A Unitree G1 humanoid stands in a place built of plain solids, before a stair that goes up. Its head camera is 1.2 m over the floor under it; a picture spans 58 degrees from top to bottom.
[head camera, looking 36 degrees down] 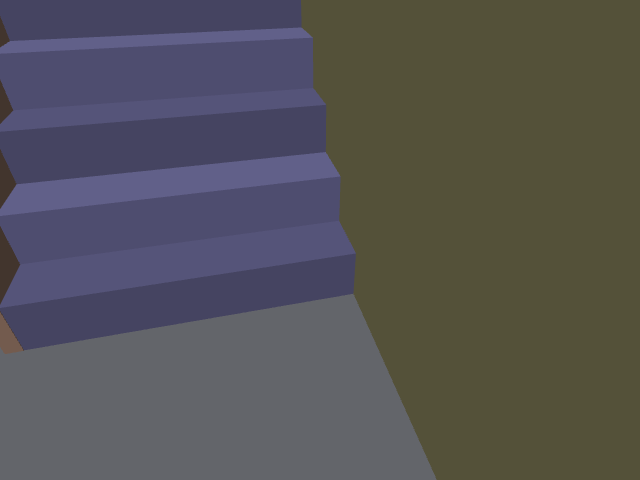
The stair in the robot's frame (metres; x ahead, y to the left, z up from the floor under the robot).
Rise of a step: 0.21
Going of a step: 0.23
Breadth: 1.20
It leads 14 degrees to the left of straight ahead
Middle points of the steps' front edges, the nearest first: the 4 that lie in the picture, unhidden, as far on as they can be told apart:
1.14 0.45 0.21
1.36 0.50 0.41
1.58 0.56 0.62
1.81 0.61 0.82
